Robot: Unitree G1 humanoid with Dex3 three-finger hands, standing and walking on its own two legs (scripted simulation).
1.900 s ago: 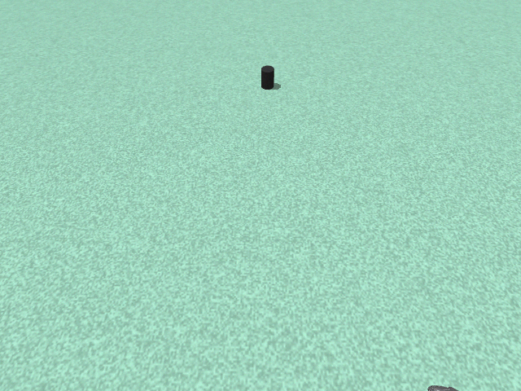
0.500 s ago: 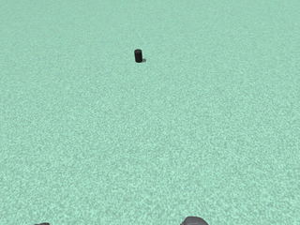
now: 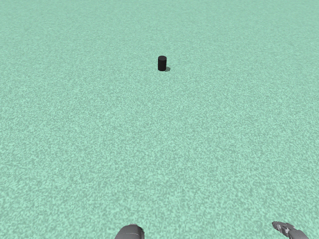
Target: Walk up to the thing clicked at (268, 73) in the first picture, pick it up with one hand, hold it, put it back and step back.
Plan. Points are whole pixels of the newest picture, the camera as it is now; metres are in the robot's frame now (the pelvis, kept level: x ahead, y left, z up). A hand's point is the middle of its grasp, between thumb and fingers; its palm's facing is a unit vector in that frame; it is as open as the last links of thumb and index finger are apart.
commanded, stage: walk up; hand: left
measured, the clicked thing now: (162, 63) +1.79 +0.08 -0.70
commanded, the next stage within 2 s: none
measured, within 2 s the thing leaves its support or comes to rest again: neither
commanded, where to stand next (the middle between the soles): +1.39 -0.04 m, yaw -4 degrees
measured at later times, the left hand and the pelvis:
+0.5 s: hand (106, 141) +0.42 +0.24 -0.12, palm faces -0.05 -0.91 -0.42, open 7.4 cm; pelvis +0.29 -0.04 -0.01, yaw -2 degrees
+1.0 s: hand (106, 115) +0.58 +0.28 -0.16, palm faces -0.05 -0.94 -0.35, open 7.4 cm; pelvis +0.55 +0.00 +0.00, yaw -2 degrees
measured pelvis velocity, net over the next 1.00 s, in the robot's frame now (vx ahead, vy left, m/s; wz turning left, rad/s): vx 0.55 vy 0.00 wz -0.04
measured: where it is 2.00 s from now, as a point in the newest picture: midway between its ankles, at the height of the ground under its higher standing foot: (170, 125)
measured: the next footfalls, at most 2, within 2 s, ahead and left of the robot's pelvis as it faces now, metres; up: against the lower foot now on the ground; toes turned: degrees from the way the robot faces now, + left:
right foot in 0.42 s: +0.42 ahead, -0.16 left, +0.00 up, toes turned -9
left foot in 0.86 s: +0.66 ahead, +0.10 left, +0.00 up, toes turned +5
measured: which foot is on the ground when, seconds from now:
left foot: down 0.00-0.44, up 0.46-0.84, down 0.86-1.00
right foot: down 0.00-0.04, up 0.06-0.40, down 0.42-0.88, up 0.90-1.00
